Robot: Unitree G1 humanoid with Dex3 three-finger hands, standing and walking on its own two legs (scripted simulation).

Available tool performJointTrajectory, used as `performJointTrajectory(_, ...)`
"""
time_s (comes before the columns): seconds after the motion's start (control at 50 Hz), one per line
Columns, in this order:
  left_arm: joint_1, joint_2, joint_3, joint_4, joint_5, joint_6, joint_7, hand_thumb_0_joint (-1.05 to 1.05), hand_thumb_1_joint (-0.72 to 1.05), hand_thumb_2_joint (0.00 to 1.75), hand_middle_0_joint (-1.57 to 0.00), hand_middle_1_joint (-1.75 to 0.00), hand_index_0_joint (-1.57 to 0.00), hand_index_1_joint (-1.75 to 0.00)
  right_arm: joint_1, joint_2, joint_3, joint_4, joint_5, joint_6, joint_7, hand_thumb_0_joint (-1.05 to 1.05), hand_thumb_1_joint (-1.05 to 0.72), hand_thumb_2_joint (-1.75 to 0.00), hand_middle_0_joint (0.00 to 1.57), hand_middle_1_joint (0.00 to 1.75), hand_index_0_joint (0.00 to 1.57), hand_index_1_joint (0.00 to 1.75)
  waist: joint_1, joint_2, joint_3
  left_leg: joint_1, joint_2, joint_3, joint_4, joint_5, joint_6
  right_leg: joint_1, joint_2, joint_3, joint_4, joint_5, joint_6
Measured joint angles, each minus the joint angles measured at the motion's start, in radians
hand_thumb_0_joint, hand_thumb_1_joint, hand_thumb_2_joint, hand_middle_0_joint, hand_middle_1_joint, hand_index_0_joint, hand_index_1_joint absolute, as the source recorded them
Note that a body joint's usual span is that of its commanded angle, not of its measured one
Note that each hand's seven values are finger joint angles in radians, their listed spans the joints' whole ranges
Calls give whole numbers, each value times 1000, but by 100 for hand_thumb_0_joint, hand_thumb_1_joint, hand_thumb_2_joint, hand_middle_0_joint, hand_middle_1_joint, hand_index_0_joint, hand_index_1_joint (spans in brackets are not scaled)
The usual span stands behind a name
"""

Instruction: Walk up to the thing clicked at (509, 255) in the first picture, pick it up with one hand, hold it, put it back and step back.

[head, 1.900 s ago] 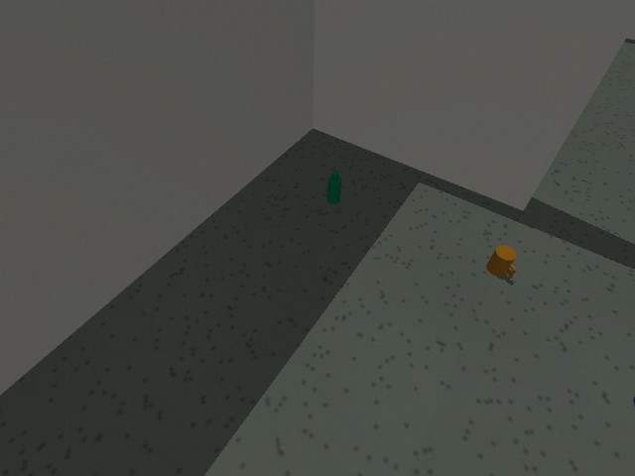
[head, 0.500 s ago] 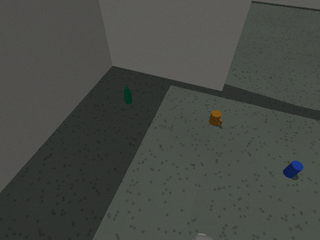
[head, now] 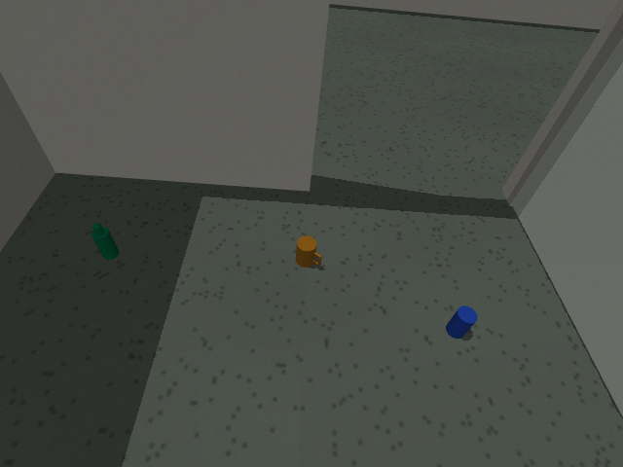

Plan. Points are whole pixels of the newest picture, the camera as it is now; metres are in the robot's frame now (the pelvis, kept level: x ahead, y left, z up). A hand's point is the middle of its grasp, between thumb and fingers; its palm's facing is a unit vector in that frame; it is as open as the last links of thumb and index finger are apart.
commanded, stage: walk up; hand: left
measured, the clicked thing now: (309, 254) +0.96 -0.04 -0.70
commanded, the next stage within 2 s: none
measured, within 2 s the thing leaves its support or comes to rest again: neither
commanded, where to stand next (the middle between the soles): +0.53 -0.15 m, yaw -17 degrees
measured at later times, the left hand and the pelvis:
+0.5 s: hand (221, 328) +0.34 +0.14 -0.10, palm faces -0.19 -0.91 -0.37, open 7.4 cm; pelvis +0.19 -0.10 +0.01, yaw -12 degrees
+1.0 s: hand (245, 256) +0.50 +0.12 -0.12, palm faces -0.34 -0.88 -0.34, open 7.4 cm; pelvis +0.36 -0.12 +0.02, yaw -17 degrees
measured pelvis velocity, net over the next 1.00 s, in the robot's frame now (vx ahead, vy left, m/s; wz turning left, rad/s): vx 0.36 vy -0.12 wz -0.30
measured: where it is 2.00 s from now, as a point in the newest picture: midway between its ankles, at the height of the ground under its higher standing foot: (340, 387)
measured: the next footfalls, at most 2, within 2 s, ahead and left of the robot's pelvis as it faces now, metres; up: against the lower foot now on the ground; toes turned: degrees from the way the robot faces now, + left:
right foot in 0.32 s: +0.25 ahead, -0.22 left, +0.00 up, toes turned -11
left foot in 0.74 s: +0.45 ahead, -0.01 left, +0.00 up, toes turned -8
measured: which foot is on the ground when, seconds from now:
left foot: down 0.00-0.36, up 0.38-0.72, down 0.74-1.00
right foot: up 0.00-0.30, down 0.32-0.76, up 0.78-1.00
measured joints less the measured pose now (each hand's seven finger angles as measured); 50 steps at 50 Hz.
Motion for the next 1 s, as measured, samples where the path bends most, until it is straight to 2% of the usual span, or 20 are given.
performJointTrajectory(0.04,-13,11,-4,3,2,-9,-7,1,90,90,-20,-30,-20,-30,13,2,1,10,5,3,0,1,-91,-89,20,30,21,30,-21,-5,3,55,15,16,-46,-8,0,-61,-19,-39,80,39,12)
performJointTrajectory(0.1,-37,30,3,1,-6,-23,-17,0,90,90,-20,-30,-20,-30,51,-1,4,11,7,-5,1,1,-91,-89,20,30,21,30,-44,-7,7,140,30,29,-145,8,-14,-121,-69,-62,63,110,34)
performJointTrajectory(0.18,-64,49,9,-14,-17,-26,-29,0,90,90,-20,-30,-20,-30,87,-19,6,11,5,-7,8,1,-90,-90,20,30,21,30,-57,4,20,225,53,56,-222,0,-34,-154,-136,-64,-87,173,50)
performJointTrajectory(0.24,-89,52,10,-18,-19,-24,-36,0,90,90,-20,-30,-20,-30,98,-39,5,7,4,0,14,1,-90,-90,20,30,21,30,-60,21,32,267,74,80,-217,-40,-59,-134,-173,-84,-243,202,39)
performJointTrajectory(0.28,-101,50,10,-15,-19,-27,-37,0,90,90,-20,-30,-20,-30,99,-50,4,3,4,7,16,1,-90,-90,20,30,21,30,-62,31,31,285,89,97,-186,-85,-78,-105,-181,-108,-321,220,27)
performJointTrajectory(0.32,-108,45,8,-8,-19,-32,-35,0,90,90,-20,-30,-20,-30,100,-61,2,-1,6,19,17,1,-90,-90,20,30,21,30,-66,50,24,293,115,103,-121,-150,-88,-57,-169,-136,-378,261,21)
performJointTrajectory(0.34,-119,30,9,-1,-19,-39,-29,0,90,90,-20,-30,-20,-30,91,-70,-1,2,7,28,15,1,-90,-90,20,30,21,30,-67,84,34,285,151,89,-57,-185,-70,-46,-143,-151,-359,258,33)
performJointTrajectory(0.36,-127,17,9,-1,-19,-48,-24,0,90,90,-20,-30,-20,-30,80,-71,-2,6,9,39,11,1,-90,-90,20,30,21,30,-67,113,46,259,181,49,36,-191,-38,-34,-119,-166,-331,229,38)
performJointTrajectory(0.38,-127,9,6,-9,-19,-57,-17,0,90,90,-20,-30,-20,-30,69,-64,1,8,14,50,9,1,-91,-90,20,30,21,30,-59,116,50,215,171,-5,155,-194,-22,-30,-110,-166,-304,198,37)
performJointTrajectory(0.42,-116,-8,-2,-25,-31,-68,-8,0,90,90,-20,-30,-20,-30,44,-47,16,10,19,62,9,1,-91,-90,20,30,21,30,-31,96,50,120,107,-63,364,-208,-13,-7,-114,-139,-295,164,28)
performJointTrajectory(0.48,-79,-40,-20,-33,-48,-69,8,0,90,90,-20,-30,-20,-30,8,-42,29,0,32,58,13,1,-91,-90,20,30,21,30,-2,103,44,-7,71,-88,464,-158,-2,64,-105,-117,-371,172,21)
performJointTrajectory(0.6,6,-46,-34,-22,-35,-74,24,0,90,90,-20,-30,-21,-30,-41,-30,24,-43,21,52,31,1,-91,-90,20,30,21,30,25,127,30,-136,78,-103,258,-56,-13,149,-54,-94,-434,146,12)
performJointTrajectory(0.7,49,-18,-30,-22,-24,-78,25,0,90,90,-20,-30,-21,-30,-39,-19,12,-30,8,48,42,1,-91,-90,20,30,21,30,42,112,13,-107,55,-78,34,23,-16,188,-36,-96,-400,66,22)
performJointTrajectory(0.74,62,0,-27,-17,-21,-75,28,0,90,90,-20,-30,-21,-30,-27,-14,7,-30,3,34,43,1,-91,-90,20,30,21,30,36,84,3,-57,28,-60,-42,79,-5,185,-49,-92,-337,4,32)
performJointTrajectory(0.76,62,10,-23,-9,-22,-73,32,0,90,90,-20,-30,-21,-30,-28,-6,5,-29,-1,25,41,1,-91,-90,20,30,21,30,33,51,8,-48,10,-41,-28,78,0,165,-68,-76,-266,-22,22)
performJointTrajectory(0.78,60,10,-20,1,-24,-69,39,0,90,90,-20,-30,-20,-30,-28,-1,6,-34,-4,19,38,1,-91,-90,20,30,21,30,30,33,12,-41,4,-25,-7,54,2,130,-67,-55,-170,-30,14)
performJointTrajectory(0.82,57,8,-27,18,-23,-62,47,0,90,90,-20,-30,-20,-30,-24,5,9,-44,7,14,37,1,-91,-90,20,30,21,30,13,27,15,-15,14,-12,3,17,7,51,-41,-53,9,-43,4)
performJointTrajectory(0.86,49,14,-35,27,-22,-61,45,1,90,90,-20,-30,-20,-30,-12,14,13,-46,16,16,34,1,-91,-90,20,30,21,30,-3,22,19,33,24,-7,-36,13,7,-20,-37,-74,104,-9,3)
performJointTrajectory(0.92,31,26,-30,23,-28,-70,36,1,90,90,-20,-30,-20,-30,20,22,23,-43,21,16,31,1,-91,-90,20,30,21,30,-18,8,24,107,22,-1,-124,31,-2,-92,-68,-87,85,60,12)
performJointTrajectory(1.0,6,27,-24,13,-31,-72,25,0,90,90,-20,-30,-20,-30,56,7,23,-36,16,27,34,1,-91,-90,20,30,21,30,-27,13,34,174,16,9,-183,23,-3,-126,-122,-101,-77,126,39)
